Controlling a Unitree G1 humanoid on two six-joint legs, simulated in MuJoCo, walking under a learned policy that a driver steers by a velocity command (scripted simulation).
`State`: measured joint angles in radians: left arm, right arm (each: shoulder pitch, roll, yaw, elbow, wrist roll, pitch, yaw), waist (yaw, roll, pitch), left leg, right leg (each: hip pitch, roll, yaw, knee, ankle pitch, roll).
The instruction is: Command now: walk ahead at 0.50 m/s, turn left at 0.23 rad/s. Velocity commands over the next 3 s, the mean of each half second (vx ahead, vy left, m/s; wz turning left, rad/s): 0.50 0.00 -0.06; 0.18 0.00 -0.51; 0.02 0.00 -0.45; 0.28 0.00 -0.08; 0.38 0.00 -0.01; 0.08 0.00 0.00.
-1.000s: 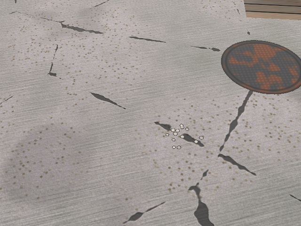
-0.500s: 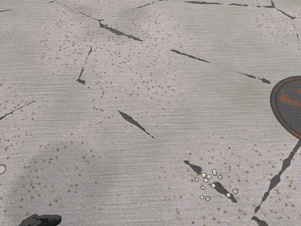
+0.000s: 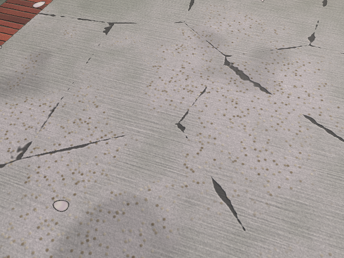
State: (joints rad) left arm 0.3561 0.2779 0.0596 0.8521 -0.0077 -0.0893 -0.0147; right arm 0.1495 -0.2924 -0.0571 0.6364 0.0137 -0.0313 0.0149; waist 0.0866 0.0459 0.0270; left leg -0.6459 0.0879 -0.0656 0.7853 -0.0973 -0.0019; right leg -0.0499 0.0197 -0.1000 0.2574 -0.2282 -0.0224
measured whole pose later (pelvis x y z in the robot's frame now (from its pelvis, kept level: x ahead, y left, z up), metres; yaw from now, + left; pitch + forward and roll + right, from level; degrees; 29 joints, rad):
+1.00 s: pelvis +0.44 +0.01 -0.01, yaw -22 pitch +3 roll +1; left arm 0.17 0.30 0.07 0.67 0.00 0.03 0.02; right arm 0.12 -0.30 -0.06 0.72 -0.01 0.00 -0.05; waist 0.03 0.01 0.05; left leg -0.58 0.02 -0.13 0.87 -0.31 -0.09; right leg -0.40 0.12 0.13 0.47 -0.11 -0.07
